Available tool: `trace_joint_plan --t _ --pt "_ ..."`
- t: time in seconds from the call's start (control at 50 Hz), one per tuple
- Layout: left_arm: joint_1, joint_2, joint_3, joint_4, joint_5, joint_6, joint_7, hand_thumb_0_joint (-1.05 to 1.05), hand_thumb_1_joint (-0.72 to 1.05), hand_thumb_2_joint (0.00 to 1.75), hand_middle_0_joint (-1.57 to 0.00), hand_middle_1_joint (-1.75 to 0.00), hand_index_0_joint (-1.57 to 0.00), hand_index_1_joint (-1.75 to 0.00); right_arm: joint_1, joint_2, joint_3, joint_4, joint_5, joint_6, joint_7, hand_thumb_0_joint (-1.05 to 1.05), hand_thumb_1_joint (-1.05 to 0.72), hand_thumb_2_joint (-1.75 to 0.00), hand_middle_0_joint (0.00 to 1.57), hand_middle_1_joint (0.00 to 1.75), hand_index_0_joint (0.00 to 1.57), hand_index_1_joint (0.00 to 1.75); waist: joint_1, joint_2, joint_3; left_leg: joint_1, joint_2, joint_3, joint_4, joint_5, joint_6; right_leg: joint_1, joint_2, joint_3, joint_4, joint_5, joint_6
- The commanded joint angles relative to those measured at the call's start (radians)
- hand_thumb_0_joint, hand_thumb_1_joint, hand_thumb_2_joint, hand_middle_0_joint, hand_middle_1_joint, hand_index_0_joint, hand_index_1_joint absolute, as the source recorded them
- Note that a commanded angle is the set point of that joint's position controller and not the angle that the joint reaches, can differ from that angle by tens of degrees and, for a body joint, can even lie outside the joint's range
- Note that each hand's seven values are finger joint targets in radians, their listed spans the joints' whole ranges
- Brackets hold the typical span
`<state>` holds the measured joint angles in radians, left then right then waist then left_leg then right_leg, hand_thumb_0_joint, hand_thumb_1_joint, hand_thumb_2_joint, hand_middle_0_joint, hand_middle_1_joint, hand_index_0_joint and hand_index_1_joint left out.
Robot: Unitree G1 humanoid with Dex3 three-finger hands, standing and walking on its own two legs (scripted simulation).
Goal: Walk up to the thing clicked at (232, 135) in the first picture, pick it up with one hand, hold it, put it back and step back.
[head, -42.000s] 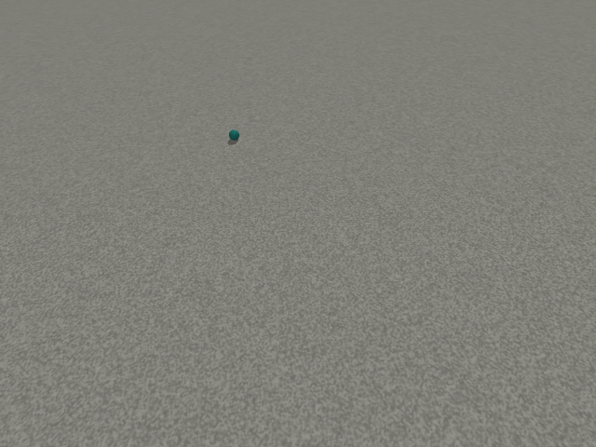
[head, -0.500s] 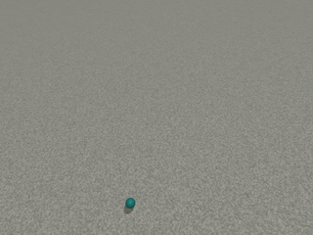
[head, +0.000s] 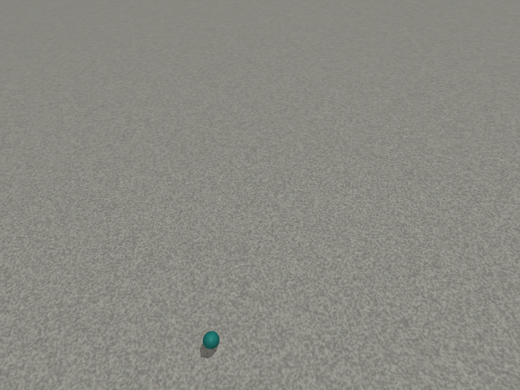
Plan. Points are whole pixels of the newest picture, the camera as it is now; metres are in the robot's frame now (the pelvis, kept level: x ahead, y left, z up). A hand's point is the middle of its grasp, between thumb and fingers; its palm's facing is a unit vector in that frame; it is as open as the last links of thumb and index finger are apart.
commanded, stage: stand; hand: left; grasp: from above
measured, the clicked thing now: (211, 340) +0.45 +0.26 -0.75
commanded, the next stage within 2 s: step back in 0.86 s
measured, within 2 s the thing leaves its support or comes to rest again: neither
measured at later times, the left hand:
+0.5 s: hand out of the picture +0.08 +0.25 -0.15, palm faces +0.01 -0.94 -0.35, open 7.4 cm
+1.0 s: hand out of the picture +0.07 +0.26 -0.16, palm faces -0.01 -0.93 -0.37, open 7.4 cm
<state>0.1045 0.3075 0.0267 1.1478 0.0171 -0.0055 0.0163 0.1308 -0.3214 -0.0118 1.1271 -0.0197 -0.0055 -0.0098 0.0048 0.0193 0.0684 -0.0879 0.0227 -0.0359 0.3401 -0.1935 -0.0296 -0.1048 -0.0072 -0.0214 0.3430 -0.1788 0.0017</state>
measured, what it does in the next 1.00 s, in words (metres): stands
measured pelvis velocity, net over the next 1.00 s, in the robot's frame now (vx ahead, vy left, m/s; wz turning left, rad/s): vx -0.02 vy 0.00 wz -0.02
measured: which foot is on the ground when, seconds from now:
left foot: down 0.00-1.00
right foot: down 0.00-1.00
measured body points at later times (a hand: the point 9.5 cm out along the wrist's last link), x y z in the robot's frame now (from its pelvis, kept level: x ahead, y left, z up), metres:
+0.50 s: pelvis +0.00 +0.00 +0.00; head +0.01 -0.01 +0.45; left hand +0.08 +0.30 -0.13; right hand +0.07 -0.29 -0.14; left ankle +0.00 +0.14 -0.75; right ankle +0.01 -0.12 -0.75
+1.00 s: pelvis -0.02 +0.00 -0.01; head +0.02 +0.00 +0.44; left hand +0.07 +0.31 -0.14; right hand +0.06 -0.31 -0.14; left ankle -0.02 +0.13 -0.73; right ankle +0.01 -0.12 -0.75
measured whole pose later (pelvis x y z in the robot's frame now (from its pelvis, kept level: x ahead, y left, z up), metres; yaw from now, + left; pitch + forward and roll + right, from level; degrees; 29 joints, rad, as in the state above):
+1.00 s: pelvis -0.02 +0.00 -0.01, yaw -1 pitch -2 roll +0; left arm 0.08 0.34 0.06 1.06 0.01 0.01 0.01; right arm 0.08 -0.38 -0.03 1.06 -0.01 0.03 0.00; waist 0.00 0.02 0.14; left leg -0.26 0.00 -0.04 0.65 -0.36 0.01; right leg -0.21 0.00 0.00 0.44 -0.19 -0.01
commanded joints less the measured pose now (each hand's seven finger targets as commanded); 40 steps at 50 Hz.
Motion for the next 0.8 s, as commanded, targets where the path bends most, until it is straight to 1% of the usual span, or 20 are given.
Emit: trace_joint_plan --t 0.0,0.04,0.06,0.08,0.1,0.12,0.14,0.22,0.28,0.32,0.38,0.46,0.48,0.5,0.58,0.62,0.66,0.7,0.74,0.78 --pt "-0.036 0.203 0.039 -0.059 -0.004 -0.024 0.009 0.00 0.90 0.90 -0.20 -0.30 -0.20 -0.30 -0.028 -0.192 -0.037 -0.050 0.001 -0.019 -0.014 0.00 -0.90 -0.90 0.20 0.30 0.20 0.30 -0.001 -0.018 -0.075 -0.016 0.090 -0.064 -0.054 0.150 0.043 0.036 -0.114 0.092 -0.057 0.157 -0.012" --pt "-0.043 0.208 0.040 -0.062 -0.003 -0.024 0.008 0.00 0.90 0.90 -0.20 -0.30 -0.20 -0.30 -0.025 -0.198 -0.038 -0.049 0.001 -0.018 -0.015 0.00 -0.90 -0.90 0.20 0.30 0.20 0.30 -0.003 -0.015 -0.087 -0.009 0.092 -0.061 -0.057 0.170 0.043 0.043 -0.115 0.091 -0.054 0.169 -0.012" --pt "-0.042 0.209 0.040 -0.062 -0.005 -0.023 0.008 0.00 0.90 0.90 -0.20 -0.30 -0.20 -0.30 -0.036 -0.196 -0.039 -0.052 0.001 -0.020 -0.015 0.00 -0.90 -0.90 0.20 0.30 0.20 0.30 -0.001 -0.015 -0.092 0.009 0.097 -0.060 -0.053 0.203 0.044 0.040 -0.116 0.089 -0.046 0.199 -0.016" --pt "-0.043 0.205 0.039 -0.059 -0.005 -0.023 0.007 0.00 0.90 0.90 -0.20 -0.30 -0.20 -0.30 -0.034 -0.193 -0.037 -0.050 0.002 -0.019 -0.014 0.00 -0.90 -0.90 0.20 0.30 0.20 0.30 -0.002 -0.017 -0.086 0.003 0.096 -0.061 -0.055 0.195 0.041 0.042 -0.114 0.086 -0.050 0.184 -0.015" --pt "-0.041 0.207 0.038 -0.063 -0.003 -0.023 0.008 0.00 0.90 0.90 -0.20 -0.30 -0.20 -0.30 -0.035 -0.199 -0.039 -0.052 0.001 -0.020 -0.014 0.00 -0.90 -0.90 0.20 0.30 0.20 0.30 -0.002 -0.009 -0.102 0.009 0.096 -0.056 -0.047 0.225 0.042 0.051 -0.117 0.085 -0.043 0.228 -0.016" --pt "-0.036 0.205 0.038 -0.059 -0.005 -0.023 0.008 0.00 0.90 0.90 -0.20 -0.30 -0.20 -0.30 -0.036 -0.200 -0.038 -0.049 0.004 -0.019 -0.015 0.00 -0.90 -0.90 0.20 0.30 0.20 0.30 -0.001 -0.017 -0.102 0.012 0.097 -0.057 -0.046 0.218 0.042 0.054 -0.117 0.085 -0.044 0.226 -0.014" --pt "-0.040 0.211 0.037 -0.061 -0.003 -0.023 0.007 0.00 0.90 0.90 -0.20 -0.30 -0.20 -0.30 -0.033 -0.194 -0.037 -0.047 0.002 -0.018 -0.014 0.00 -0.90 -0.90 0.20 0.30 0.20 0.30 -0.002 -0.029 -0.083 0.005 0.095 -0.058 -0.057 0.196 0.037 0.033 -0.114 0.085 -0.051 0.192 -0.014" --pt "-0.047 0.213 0.037 -0.060 -0.001 -0.020 0.007 0.00 0.90 0.90 -0.20 -0.30 -0.20 -0.30 -0.048 -0.203 -0.039 -0.049 0.002 -0.016 -0.013 0.00 -0.90 -0.90 0.20 0.30 0.20 0.30 0.000 -0.016 -0.060 -0.018 0.093 -0.060 -0.070 0.119 0.040 0.021 -0.109 0.089 -0.067 0.103 -0.014" --pt "-0.053 0.220 0.039 -0.063 -0.004 -0.020 0.005 0.00 0.90 0.90 -0.20 -0.30 -0.20 -0.30 -0.041 -0.201 -0.037 -0.051 0.001 -0.016 -0.011 0.00 -0.90 -0.90 0.20 0.30 0.20 0.30 -0.006 -0.015 -0.056 -0.022 0.094 -0.059 -0.077 0.118 0.038 0.016 -0.110 0.093 -0.065 0.094 -0.018" --pt "-0.044 0.219 0.036 -0.065 -0.004 -0.022 0.004 0.00 0.90 0.90 -0.20 -0.30 -0.20 -0.30 -0.046 -0.203 -0.039 -0.049 0.002 -0.019 -0.011 0.00 -0.90 -0.90 0.20 0.30 0.20 0.30 -0.001 -0.009 -0.077 -0.003 0.098 -0.059 -0.070 0.157 0.039 0.023 -0.112 0.091 -0.057 0.133 -0.021" --pt "-0.043 0.219 0.034 -0.065 -0.004 -0.024 0.003 0.00 0.90 0.90 -0.20 -0.30 -0.20 -0.30 -0.049 -0.202 -0.037 -0.050 0.004 -0.020 -0.009 0.00 -0.90 -0.90 0.20 0.30 0.20 0.30 0.000 -0.013 -0.067 -0.013 0.100 -0.062 -0.073 0.143 0.040 0.021 -0.112 0.092 -0.060 0.115 -0.019" --pt "-0.037 0.218 0.031 -0.064 -0.004 -0.025 0.002 0.00 0.90 0.90 -0.20 -0.30 -0.20 -0.30 -0.056 -0.207 -0.039 -0.052 0.006 -0.019 -0.008 0.00 -0.90 -0.90 0.20 0.30 0.20 0.30 -0.001 -0.022 -0.079 0.004 0.100 -0.061 -0.070 0.150 0.042 0.020 -0.112 0.092 -0.061 0.134 -0.020" --pt "-0.050 0.224 0.033 -0.067 -0.004 -0.025 0.002 0.00 0.90 0.90 -0.20 -0.30 -0.20 -0.30 -0.043 -0.204 -0.036 -0.051 0.004 -0.019 -0.008 0.00 -0.90 -0.90 0.20 0.30 0.20 0.30 -0.008 -0.026 -0.067 -0.010 0.097 -0.060 -0.077 0.126 0.040 0.014 -0.111 0.098 -0.064 0.109 -0.020" --pt "-0.045 0.221 0.032 -0.066 -0.004 -0.025 0.002 0.00 0.90 0.90 -0.20 -0.30 -0.20 -0.30 -0.048 -0.209 -0.037 -0.050 0.004 -0.018 -0.007 0.00 -0.90 -0.90 0.20 0.30 0.20 0.30 -0.004 -0.015 -0.065 -0.006 0.099 -0.059 -0.075 0.120 0.041 0.011 -0.110 0.094 -0.065 0.098 -0.019" --pt "-0.039 0.229 0.031 -0.071 -0.005 -0.029 0.002 0.00 0.90 0.90 -0.20 -0.30 -0.20 -0.30 -0.045 -0.210 -0.037 -0.052 0.005 -0.019 -0.005 0.00 -0.90 -0.90 0.20 0.30 0.20 0.30 -0.006 -0.019 -0.085 0.003 0.098 -0.055 -0.064 0.154 0.041 0.027 -0.116 0.098 -0.062 0.159 -0.018" --pt "-0.042 0.229 0.031 -0.070 -0.004 -0.028 0.002 0.00 0.90 0.90 -0.20 -0.30 -0.20 -0.30 -0.037 -0.207 -0.034 -0.049 0.004 -0.017 -0.006 0.00 -0.90 -0.90 0.20 0.30 0.20 0.30 -0.009 -0.028 -0.057 -0.016 0.095 -0.055 -0.071 0.104 0.041 0.007 -0.114 0.106 -0.075 0.107 -0.017" --pt "-0.045 0.232 0.031 -0.073 -0.006 -0.028 0.002 0.00 0.90 0.90 -0.20 -0.30 -0.20 -0.30 -0.043 -0.210 -0.036 -0.052 0.005 -0.017 -0.006 0.00 -0.90 -0.90 0.20 0.30 0.20 0.30 -0.008 -0.020 -0.083 0.000 0.099 -0.054 -0.068 0.129 0.041 0.023 -0.118 0.103 -0.063 0.140 -0.021" --pt "-0.044 0.232 0.030 -0.072 -0.006 -0.028 0.002 0.00 0.90 0.90 -0.20 -0.30 -0.20 -0.30 -0.042 -0.206 -0.034 -0.051 0.004 -0.015 -0.005 0.00 -0.90 -0.90 0.20 0.30 0.20 0.30 -0.006 -0.026 -0.066 -0.014 0.097 -0.055 -0.075 0.104 0.041 0.017 -0.115 0.103 -0.070 0.111 -0.021" --pt "-0.032 0.234 0.029 -0.068 -0.005 -0.026 -0.001 0.00 0.90 0.90 -0.20 -0.30 -0.20 -0.30 -0.038 -0.210 -0.034 -0.048 0.005 -0.016 -0.003 0.00 -0.90 -0.90 0.20 0.30 0.20 0.30 -0.004 -0.029 -0.038 -0.021 0.097 -0.059 -0.083 0.067 0.041 -0.005 -0.109 0.105 -0.083 0.044 -0.021" --pt "-0.038 0.233 0.030 -0.073 -0.004 -0.026 -0.001 0.00 0.90 0.90 -0.20 -0.30 -0.20 -0.30 -0.038 -0.215 -0.035 -0.051 0.003 -0.017 -0.004 0.00 -0.90 -0.90 0.20 0.30 0.20 0.30 -0.006 -0.012 -0.051 -0.021 0.097 -0.055 -0.079 0.068 0.042 -0.005 -0.109 0.108 -0.079 0.053 -0.021"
